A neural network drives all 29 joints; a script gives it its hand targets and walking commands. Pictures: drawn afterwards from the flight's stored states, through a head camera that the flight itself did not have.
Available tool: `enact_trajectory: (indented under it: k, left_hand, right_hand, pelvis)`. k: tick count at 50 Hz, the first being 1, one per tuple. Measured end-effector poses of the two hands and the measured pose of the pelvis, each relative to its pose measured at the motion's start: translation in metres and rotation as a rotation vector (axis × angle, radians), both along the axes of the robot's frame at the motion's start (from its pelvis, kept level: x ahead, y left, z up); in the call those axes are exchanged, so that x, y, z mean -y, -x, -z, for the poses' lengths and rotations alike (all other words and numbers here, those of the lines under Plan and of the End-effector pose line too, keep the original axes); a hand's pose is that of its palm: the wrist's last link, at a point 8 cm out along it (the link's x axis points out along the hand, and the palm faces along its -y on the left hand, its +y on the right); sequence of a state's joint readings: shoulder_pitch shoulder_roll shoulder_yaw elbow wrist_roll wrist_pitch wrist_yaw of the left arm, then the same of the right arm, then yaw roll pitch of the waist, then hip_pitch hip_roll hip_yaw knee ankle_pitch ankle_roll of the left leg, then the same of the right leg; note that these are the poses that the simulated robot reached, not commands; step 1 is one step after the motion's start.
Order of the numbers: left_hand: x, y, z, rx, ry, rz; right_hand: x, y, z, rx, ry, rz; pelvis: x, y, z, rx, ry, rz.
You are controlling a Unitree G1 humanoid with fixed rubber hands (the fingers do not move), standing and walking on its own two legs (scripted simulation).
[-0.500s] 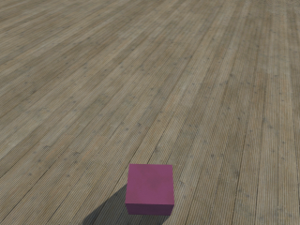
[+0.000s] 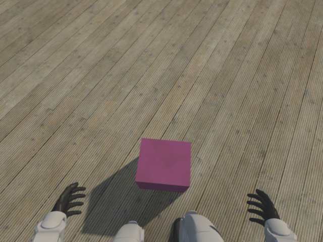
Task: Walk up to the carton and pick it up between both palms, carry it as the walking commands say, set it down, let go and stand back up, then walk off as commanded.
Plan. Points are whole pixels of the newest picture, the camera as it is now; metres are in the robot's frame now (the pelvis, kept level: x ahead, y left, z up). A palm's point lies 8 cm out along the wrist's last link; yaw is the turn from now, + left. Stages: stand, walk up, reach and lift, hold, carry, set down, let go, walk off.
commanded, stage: reach and lift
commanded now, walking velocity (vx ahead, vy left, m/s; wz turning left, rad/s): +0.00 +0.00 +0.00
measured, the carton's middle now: (163, 166) +0.43 -0.01 -0.62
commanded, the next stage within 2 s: none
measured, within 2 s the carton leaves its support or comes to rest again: neither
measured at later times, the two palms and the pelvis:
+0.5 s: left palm (86, 165) +0.32 +0.23 -0.15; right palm (251, 175) +0.28 -0.26 -0.14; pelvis -0.10 +0.06 -0.06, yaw -2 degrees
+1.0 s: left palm (110, 134) +0.45 +0.19 -0.22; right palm (228, 142) +0.41 -0.24 -0.22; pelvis -0.09 +0.00 -0.08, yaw +2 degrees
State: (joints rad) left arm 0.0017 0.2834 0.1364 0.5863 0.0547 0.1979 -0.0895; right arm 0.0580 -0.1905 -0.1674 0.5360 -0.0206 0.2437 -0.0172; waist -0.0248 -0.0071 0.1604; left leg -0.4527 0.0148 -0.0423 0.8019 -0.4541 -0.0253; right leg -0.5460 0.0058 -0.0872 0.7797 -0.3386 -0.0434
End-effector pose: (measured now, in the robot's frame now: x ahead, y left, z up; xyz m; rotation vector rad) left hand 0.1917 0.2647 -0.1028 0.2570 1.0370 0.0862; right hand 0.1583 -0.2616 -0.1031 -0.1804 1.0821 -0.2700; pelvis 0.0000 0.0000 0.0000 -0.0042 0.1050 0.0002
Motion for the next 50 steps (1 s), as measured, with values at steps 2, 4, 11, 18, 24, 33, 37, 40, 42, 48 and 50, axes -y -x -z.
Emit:
enact_trajectory:
  k: [2,4,11,18,24,33,37,40,42,48,50]
  left_hand:
    - [0.000,-0.015,0.008,0.041,0.010,0.001]
    - [0.000,-0.029,0.016,0.079,0.017,0.003]
    - [0.007,-0.059,0.042,0.143,0.042,0.023]
    - [0.015,-0.081,0.047,0.169,0.042,0.030]
    - [0.029,-0.123,0.043,0.189,0.051,0.023]
    - [0.066,-0.185,0.057,0.251,0.098,0.006]
    - [0.077,-0.210,0.072,0.291,0.113,0.000]
    - [0.079,-0.227,0.086,0.321,0.112,-0.008]
    - [0.079,-0.238,0.097,0.346,0.106,-0.006]
    - [0.076,-0.257,0.121,0.391,0.104,0.008]
    - [0.073,-0.262,0.119,0.420,0.105,0.014]
  right_hand:
    - [-0.002,-0.009,0.005,0.024,0.004,-0.004]
    - [-0.004,-0.019,0.009,0.056,0.011,-0.010]
    - [-0.005,-0.047,0.022,0.130,0.046,-0.039]
    - [0.000,-0.071,0.036,0.192,0.016,-0.024]
    - [-0.001,-0.112,0.039,0.276,-0.066,0.012]
    - [-0.005,-0.177,0.058,0.335,-0.116,0.010]
    - [-0.005,-0.204,0.067,0.372,-0.106,-0.002]
    - [-0.006,-0.224,0.077,0.403,-0.095,-0.012]
    - [-0.007,-0.236,0.087,0.428,-0.090,-0.017]
    - [-0.018,-0.253,0.114,0.451,-0.100,-0.011]
    - [-0.022,-0.253,0.114,0.465,-0.100,-0.012]
  pelvis:
    - [-0.001,0.001,0.007,-0.044,0.004,-0.002]
    - [-0.003,0.005,0.015,-0.088,0.007,0.001]
    - [-0.021,0.032,0.038,-0.192,0.014,0.013]
    - [-0.044,0.067,0.052,-0.222,0.007,0.041]
    - [-0.055,0.096,0.062,-0.236,-0.015,0.046]
    - [-0.046,0.113,0.073,-0.339,-0.041,0.039]
    - [-0.036,0.111,0.075,-0.372,-0.045,0.039]
    - [-0.027,0.109,0.076,-0.365,-0.044,0.035]
    - [-0.021,0.108,0.075,-0.339,-0.042,0.030]
    - [-0.006,0.095,0.079,-0.391,-0.039,-0.001]
    - [-0.001,0.091,0.079,-0.402,-0.040,-0.015]
